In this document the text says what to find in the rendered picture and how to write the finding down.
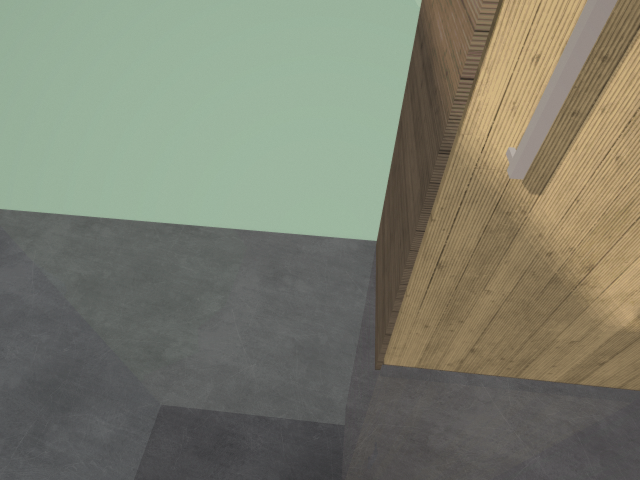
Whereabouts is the handle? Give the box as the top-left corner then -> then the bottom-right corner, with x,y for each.
506,0 -> 618,180

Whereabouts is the wardrobe door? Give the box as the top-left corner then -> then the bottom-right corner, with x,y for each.
384,0 -> 640,390

